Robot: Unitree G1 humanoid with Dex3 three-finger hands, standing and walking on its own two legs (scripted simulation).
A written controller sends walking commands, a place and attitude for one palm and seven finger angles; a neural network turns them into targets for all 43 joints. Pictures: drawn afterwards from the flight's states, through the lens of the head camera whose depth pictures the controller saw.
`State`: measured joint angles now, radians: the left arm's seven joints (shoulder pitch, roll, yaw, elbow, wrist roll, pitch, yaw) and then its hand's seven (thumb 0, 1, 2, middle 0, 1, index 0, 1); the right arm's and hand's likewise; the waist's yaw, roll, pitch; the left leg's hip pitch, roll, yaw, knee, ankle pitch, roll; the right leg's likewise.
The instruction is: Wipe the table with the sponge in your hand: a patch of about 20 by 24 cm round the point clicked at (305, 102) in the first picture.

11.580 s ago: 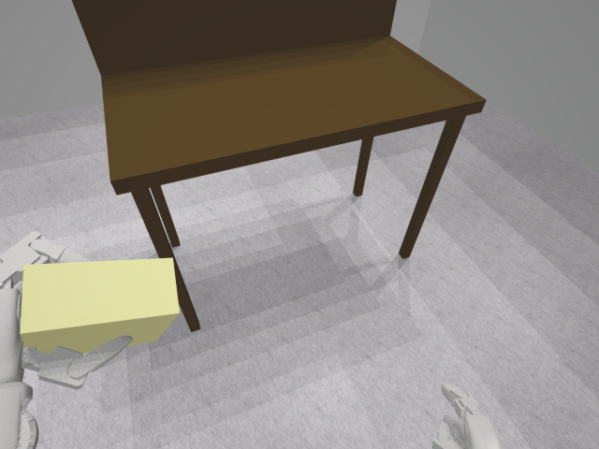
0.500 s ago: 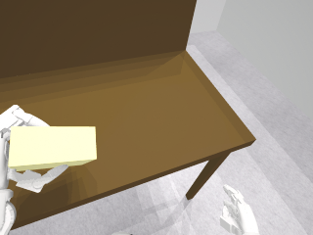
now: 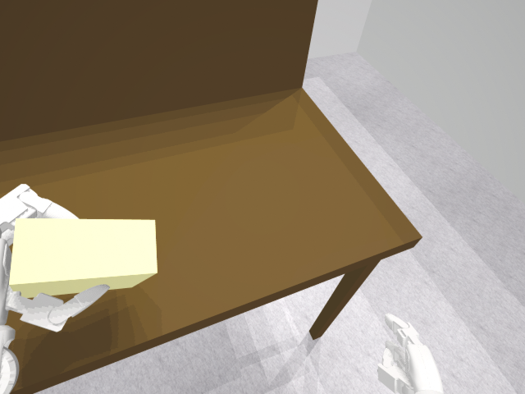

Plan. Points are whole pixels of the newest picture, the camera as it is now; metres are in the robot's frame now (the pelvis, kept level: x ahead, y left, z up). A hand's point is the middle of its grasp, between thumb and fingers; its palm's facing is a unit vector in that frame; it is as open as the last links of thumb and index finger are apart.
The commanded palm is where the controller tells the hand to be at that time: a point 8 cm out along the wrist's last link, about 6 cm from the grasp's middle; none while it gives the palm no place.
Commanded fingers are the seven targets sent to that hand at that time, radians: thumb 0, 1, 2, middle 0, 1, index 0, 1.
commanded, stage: come to a stop and stand still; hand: left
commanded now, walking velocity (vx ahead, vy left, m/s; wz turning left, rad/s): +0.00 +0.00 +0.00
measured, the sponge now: (105, 258) +0.23 +0.21 +0.13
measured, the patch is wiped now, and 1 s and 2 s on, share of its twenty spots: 0.00 0.00 0.00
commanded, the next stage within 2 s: look again from close up in 1.02 s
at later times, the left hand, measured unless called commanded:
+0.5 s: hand (58, 266) +0.22 +0.25 +0.14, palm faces +0.29 -0.86 -0.43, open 10.1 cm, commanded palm +0.16 +0.29 +0.17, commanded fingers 0.00 0.10 1.30 -1.20 -1.60 -1.20 -1.60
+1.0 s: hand (47, 257) +0.22 +0.26 +0.15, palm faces +0.35 -0.84 -0.42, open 10.1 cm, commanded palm +0.16 +0.29 +0.17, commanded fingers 0.00 0.10 1.30 -1.20 -1.60 -1.20 -1.60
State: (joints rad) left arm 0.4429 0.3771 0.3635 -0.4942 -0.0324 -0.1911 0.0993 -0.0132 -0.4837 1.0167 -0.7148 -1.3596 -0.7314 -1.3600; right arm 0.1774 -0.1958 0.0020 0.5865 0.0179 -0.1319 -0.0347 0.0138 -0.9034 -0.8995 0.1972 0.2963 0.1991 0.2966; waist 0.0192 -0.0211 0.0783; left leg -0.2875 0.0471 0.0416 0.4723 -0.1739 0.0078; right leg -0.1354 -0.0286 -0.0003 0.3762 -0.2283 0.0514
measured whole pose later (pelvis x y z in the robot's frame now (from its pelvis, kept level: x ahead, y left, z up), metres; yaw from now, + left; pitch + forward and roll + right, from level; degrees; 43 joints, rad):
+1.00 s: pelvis +0.00 +0.01 +0.00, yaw +0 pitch +0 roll -2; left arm 0.43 0.39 0.38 -0.49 -0.02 -0.22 0.09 -0.02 -0.49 1.02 -0.72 -1.35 -0.74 -1.35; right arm 0.17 -0.19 0.01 0.57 0.01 -0.16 -0.03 0.01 -0.90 -0.90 0.20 0.30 0.20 0.30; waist 0.03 -0.03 0.10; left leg -0.30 0.04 0.05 0.48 -0.17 0.02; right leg -0.15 -0.04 0.01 0.38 -0.23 0.06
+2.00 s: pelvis -0.02 -0.04 -0.02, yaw +4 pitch -3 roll -1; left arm 0.22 0.51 0.31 -0.35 0.17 0.02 0.05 -0.01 -0.49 1.02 -0.72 -1.34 -0.74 -1.34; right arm 0.12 -0.22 0.03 0.64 0.00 -0.12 -0.07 0.01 -0.90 -0.90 0.20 0.30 0.20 0.30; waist 0.10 0.05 0.03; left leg -0.35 0.05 -0.05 0.61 -0.20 -0.04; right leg -0.22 -0.02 -0.08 0.63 -0.36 -0.01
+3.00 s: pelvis -0.01 -0.02 -0.01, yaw +2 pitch -4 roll -1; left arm 0.18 0.62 0.10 -0.44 0.64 0.36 -0.07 -0.01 -0.49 1.02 -0.72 -1.34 -0.75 -1.34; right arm 0.03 -0.24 0.06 0.63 0.05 -0.01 -0.11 0.01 -0.90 -0.90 0.20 0.30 0.18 0.29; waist 0.13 0.10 0.03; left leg -0.26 0.03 0.00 0.49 -0.17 -0.02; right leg -0.14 -0.04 -0.04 0.49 -0.29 0.02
